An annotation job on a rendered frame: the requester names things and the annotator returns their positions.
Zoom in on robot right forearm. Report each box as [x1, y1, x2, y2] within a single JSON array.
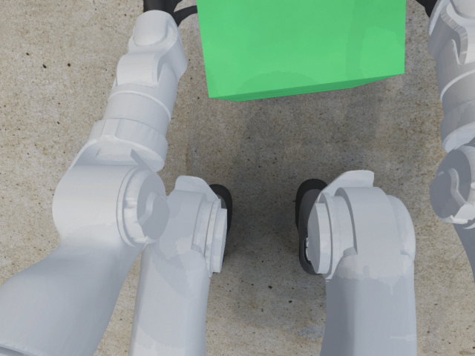
[[427, 0, 475, 153]]

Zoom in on carton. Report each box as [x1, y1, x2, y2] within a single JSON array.
[[196, 0, 406, 102]]

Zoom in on left robot upper arm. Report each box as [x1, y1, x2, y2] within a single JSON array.
[[0, 165, 170, 356]]

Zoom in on robot left hand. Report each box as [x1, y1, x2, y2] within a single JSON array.
[[143, 0, 197, 27]]

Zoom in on robot left forearm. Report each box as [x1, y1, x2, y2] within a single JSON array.
[[52, 10, 188, 221]]

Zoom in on robot right foot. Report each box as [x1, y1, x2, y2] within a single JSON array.
[[295, 179, 327, 275]]

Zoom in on robot right shin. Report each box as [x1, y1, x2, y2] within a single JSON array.
[[306, 170, 416, 263]]

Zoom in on robot right hand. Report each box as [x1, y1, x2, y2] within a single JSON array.
[[416, 0, 437, 18]]

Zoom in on right robot upper arm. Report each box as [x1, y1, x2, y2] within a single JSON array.
[[430, 142, 475, 284]]

